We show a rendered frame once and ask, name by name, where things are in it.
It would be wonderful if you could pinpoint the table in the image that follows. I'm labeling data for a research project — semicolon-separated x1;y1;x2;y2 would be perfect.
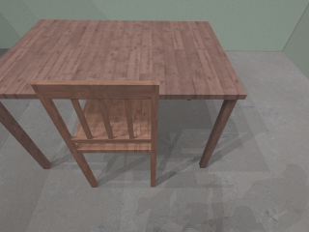
0;19;247;169

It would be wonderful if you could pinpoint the chair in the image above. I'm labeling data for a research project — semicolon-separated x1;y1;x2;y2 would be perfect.
30;80;159;188

